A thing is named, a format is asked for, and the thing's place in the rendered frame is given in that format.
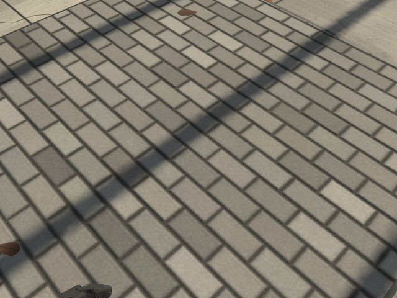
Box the left robot hand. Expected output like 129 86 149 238
59 284 112 298

